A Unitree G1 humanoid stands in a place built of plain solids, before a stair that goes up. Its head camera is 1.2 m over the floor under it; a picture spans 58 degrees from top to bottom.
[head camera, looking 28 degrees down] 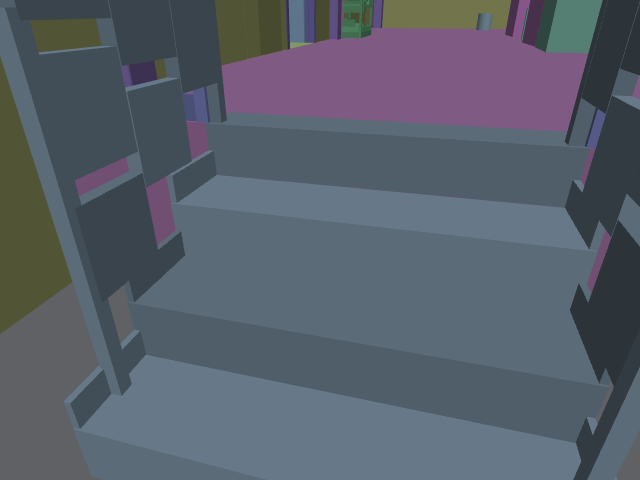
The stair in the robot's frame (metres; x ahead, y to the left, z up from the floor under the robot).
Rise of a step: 0.20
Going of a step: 0.30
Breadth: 1.32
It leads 15 degrees to the right of straight ahead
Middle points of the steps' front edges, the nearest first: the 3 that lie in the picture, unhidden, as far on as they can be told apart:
0.91 -0.05 0.41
1.20 -0.12 0.62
1.49 -0.20 0.82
